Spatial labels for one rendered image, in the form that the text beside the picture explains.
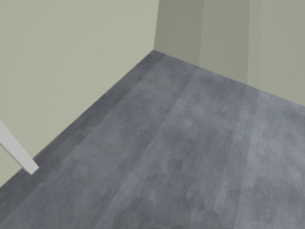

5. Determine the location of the panel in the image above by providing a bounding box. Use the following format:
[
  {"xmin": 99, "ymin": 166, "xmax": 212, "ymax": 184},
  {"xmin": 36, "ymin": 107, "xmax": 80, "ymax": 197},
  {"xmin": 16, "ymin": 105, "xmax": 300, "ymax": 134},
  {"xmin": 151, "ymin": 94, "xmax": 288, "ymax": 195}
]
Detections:
[{"xmin": 0, "ymin": 120, "xmax": 39, "ymax": 175}]

